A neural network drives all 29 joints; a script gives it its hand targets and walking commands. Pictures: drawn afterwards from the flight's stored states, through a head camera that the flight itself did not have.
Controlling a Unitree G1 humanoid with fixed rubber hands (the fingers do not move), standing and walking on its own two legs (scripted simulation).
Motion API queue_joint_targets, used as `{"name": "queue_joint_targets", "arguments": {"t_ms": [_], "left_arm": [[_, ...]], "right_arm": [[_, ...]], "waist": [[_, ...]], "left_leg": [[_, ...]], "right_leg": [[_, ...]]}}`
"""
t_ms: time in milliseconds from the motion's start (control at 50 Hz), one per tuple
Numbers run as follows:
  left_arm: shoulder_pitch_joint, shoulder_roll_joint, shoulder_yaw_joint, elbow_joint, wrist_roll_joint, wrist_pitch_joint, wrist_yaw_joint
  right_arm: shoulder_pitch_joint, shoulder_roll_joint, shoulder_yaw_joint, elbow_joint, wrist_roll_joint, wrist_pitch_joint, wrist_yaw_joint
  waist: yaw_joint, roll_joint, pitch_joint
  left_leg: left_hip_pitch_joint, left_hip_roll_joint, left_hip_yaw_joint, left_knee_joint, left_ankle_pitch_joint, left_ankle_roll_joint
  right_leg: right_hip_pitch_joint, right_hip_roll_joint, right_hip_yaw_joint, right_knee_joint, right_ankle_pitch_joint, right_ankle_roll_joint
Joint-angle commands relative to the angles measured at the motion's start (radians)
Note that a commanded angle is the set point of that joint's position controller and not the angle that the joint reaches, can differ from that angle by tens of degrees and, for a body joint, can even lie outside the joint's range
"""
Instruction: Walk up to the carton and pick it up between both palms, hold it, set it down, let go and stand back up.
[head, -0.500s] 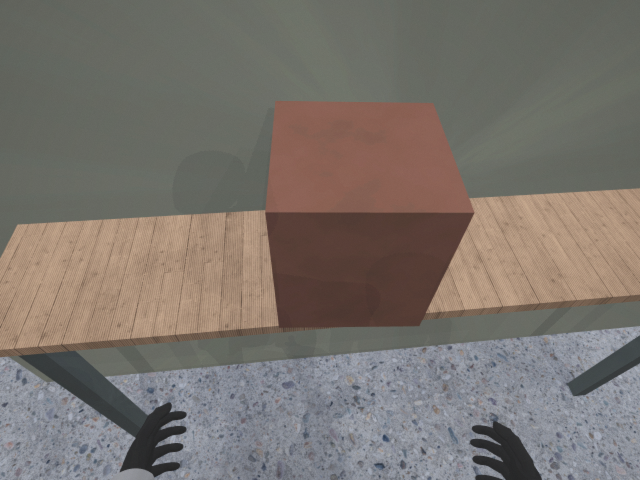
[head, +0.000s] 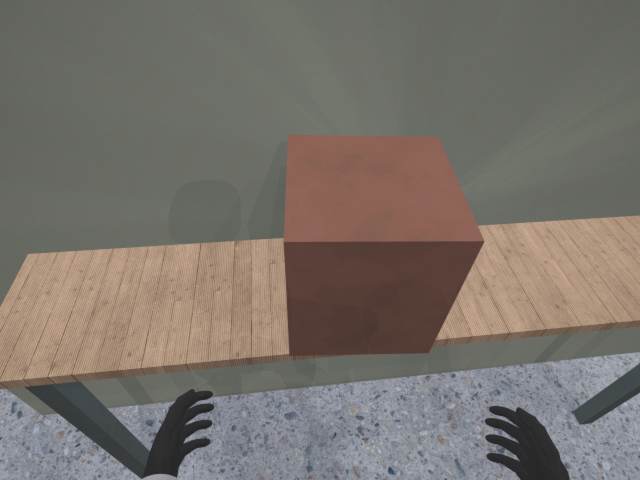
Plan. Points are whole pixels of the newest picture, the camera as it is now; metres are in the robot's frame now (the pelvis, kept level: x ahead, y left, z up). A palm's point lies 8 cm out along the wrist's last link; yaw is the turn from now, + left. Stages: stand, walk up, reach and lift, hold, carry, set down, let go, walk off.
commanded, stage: reach and lift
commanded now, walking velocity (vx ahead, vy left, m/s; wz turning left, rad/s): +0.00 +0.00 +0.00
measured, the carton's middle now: (361, 249) +0.41 -0.01 +0.06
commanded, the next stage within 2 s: none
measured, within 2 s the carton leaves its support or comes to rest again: neither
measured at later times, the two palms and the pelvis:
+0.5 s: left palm (180, 416) +0.17 +0.19 +0.03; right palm (554, 434) +0.18 -0.22 +0.03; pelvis -0.02 -0.01 +0.00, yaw +0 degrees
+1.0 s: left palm (185, 328) +0.25 +0.19 +0.09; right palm (556, 349) +0.26 -0.23 +0.08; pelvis -0.02 -0.02 +0.00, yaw -1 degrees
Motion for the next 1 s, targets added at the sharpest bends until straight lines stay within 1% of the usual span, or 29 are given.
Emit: {"name": "queue_joint_targets", "arguments": {"t_ms": [0, 100, 180, 240, 420, 480, 560, 640, 720, 820, 980], "left_arm": [[-0.021, 0.057, 0.019, -0.26, 0.0, -0.051, 0.012], [-0.023, 0.058, -0.003, -0.323, -0.026, -0.054, 0.021], [-0.079, 0.061, -0.018, -0.357, -0.055, -0.052, 0.034], [-0.114, 0.065, -0.024, -0.38, -0.075, -0.047, 0.042], [-0.218, 0.076, -0.009, -0.429, -0.108, -0.012, 0.049], [-0.272, 0.079, 0.009, -0.436, -0.108, 0.028, 0.046], [-0.368, 0.092, 0.043, -0.49, -0.116, 0.142, 0.042], [-0.425, 0.108, 0.078, -0.56, -0.132, 0.222, 0.039], [-0.468, 0.116, 0.117, -0.578, -0.129, 0.278, 0.023], [-0.534, 0.126, 0.155, -0.59, -0.133, 0.337, 0.0], [-0.66, 0.147, 0.212, -0.628, -0.141, 0.427, -0.023]], "right_arm": [[0.002, -0.149, -0.064, -0.236, 0.024, -0.038, -0.005], [-0.017, -0.145, -0.085, -0.335, 0.03, -0.019, -0.013], [-0.057, -0.132, -0.09, -0.394, 0.035, 0.001, -0.021], [-0.082, -0.125, -0.09, -0.428, 0.042, 0.014, -0.029], [-0.163, -0.121, -0.086, -0.496, 0.064, 0.05, -0.062], [-0.209, -0.119, -0.08, -0.501, 0.068, 0.078, -0.074], [-0.305, -0.119, -0.076, -0.531, 0.082, 0.152, -0.1], [-0.376, -0.136, -0.077, -0.594, 0.1, 0.207, -0.124], [-0.43, -0.155, -0.071, -0.604, 0.116, 0.243, -0.138], [-0.51, -0.18, -0.065, -0.604, 0.139, 0.282, -0.151], [-0.665, -0.237, -0.063, -0.611, 0.184, 0.337, -0.173]], "waist": [[-0.004, 0.053, -0.031], [0.005, 0.052, -0.016], [0.005, 0.045, -0.011], [0.006, 0.035, -0.023], [0.004, 0.005, -0.066], [0.005, 0.002, -0.059], [0.008, 0.001, -0.063], [0.013, 0.004, -0.131], [0.011, 0.013, -0.177], [-0.001, 0.009, -0.217], [-0.022, 0.006, -0.303]], "left_leg": [[-0.022, -0.014, -0.04, -0.038, 0.321, -0.048], [-0.049, -0.009, -0.045, -0.045, 0.264, -0.047], [-0.071, -0.004, -0.047, -0.057, 0.161, -0.036], [-0.081, -0.002, -0.049, -0.062, 0.116, -0.029], [-0.068, -0.009, -0.055, -0.061, 0.116, -0.015], [-0.063, -0.01, -0.054, -0.071, 0.1, -0.007], [-0.056, -0.008, -0.043, -0.084, 0.076, 0.002], [-0.048, -0.014, -0.033, -0.07, 0.116, 0.0], [-0.029, -0.019, -0.031, -0.061, 0.158, -0.003], [-0.014, -0.023, -0.032, -0.059, 0.181, -0.004], [-0.005, -0.029, -0.037, -0.039, 0.254, -0.012]], "right_leg": [[-0.004, -0.01, 0.052, -0.041, 0.22, -0.032], [-0.026, -0.009, 0.05, -0.042, 0.149, -0.035], [-0.058, -0.019, 0.054, -0.037, 0.072, -0.028], [-0.064, -0.024, 0.06, -0.03, 0.048, -0.022], [-0.054, -0.03, 0.083, -0.027, 0.047, -0.007], [-0.056, -0.036, 0.094, -0.037, 0.023, -0.001], [-0.05, -0.041, 0.105, -0.045, -0.001, 0.013], [-0.018, -0.036, 0.108, -0.02, 0.08, 0.027], [0.007, -0.034, 0.11, -0.01, 0.154, 0.033], [0.024, -0.033, 0.109, -0.008, 0.209, 0.037], [0.064, -0.024, 0.099, 0.015, 0.341, 0.043]]}}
